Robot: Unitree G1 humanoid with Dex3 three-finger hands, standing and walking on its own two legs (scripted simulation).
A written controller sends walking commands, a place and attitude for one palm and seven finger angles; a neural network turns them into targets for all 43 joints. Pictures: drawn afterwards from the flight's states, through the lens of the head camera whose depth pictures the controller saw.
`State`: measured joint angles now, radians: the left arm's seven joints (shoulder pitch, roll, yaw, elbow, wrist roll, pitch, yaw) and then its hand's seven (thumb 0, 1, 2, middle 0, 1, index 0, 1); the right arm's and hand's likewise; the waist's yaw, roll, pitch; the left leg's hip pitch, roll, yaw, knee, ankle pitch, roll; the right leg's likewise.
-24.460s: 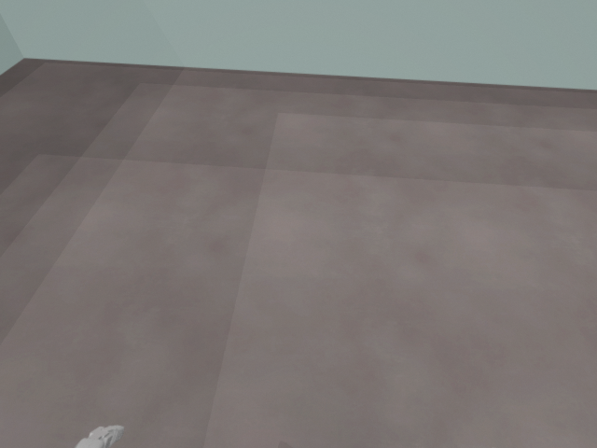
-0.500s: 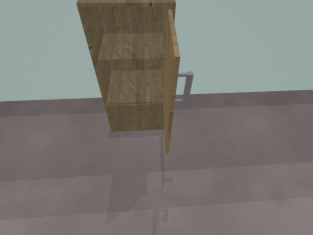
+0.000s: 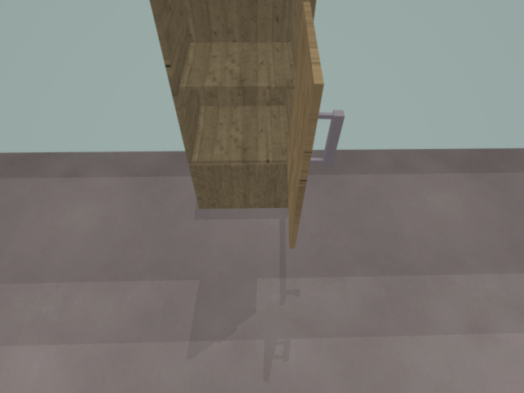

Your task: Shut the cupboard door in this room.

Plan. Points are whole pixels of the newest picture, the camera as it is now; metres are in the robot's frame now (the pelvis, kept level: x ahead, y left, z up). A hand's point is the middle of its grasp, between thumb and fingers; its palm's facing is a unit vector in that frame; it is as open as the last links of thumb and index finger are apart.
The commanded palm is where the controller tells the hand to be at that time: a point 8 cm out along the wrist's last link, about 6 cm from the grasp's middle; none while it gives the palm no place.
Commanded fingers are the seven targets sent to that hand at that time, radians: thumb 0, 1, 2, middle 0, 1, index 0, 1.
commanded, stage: turn or walk to find it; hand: left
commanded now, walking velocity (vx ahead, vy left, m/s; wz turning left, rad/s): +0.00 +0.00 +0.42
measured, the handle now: (323, 139) +0.65 -0.11 -0.01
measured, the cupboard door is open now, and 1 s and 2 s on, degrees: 87 87 87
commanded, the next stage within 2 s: stand and wait in 0.06 s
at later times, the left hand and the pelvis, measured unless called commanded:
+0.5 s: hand out of the picture +0.01 +0.19 -0.17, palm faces +0.11 -0.96 -0.24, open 7.4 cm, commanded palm none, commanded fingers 0.00 0.90 0.90 -0.20 -0.30 -0.20 -0.30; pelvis -0.02 +0.00 +0.00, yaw +6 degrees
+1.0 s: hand out of the picture -0.05 +0.20 -0.18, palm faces +0.20 -0.96 -0.22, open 7.4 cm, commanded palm none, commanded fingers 0.00 0.90 0.90 -0.20 -0.30 -0.20 -0.30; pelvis -0.03 +0.01 +0.00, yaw +9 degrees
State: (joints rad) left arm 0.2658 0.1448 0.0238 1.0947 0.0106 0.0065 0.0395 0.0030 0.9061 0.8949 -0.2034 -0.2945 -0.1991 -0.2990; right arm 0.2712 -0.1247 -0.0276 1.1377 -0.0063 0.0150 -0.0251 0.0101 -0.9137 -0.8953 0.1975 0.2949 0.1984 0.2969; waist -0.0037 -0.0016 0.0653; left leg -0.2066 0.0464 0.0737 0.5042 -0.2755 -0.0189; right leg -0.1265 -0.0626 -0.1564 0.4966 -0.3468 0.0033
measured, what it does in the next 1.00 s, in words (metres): steps on the spot: right foot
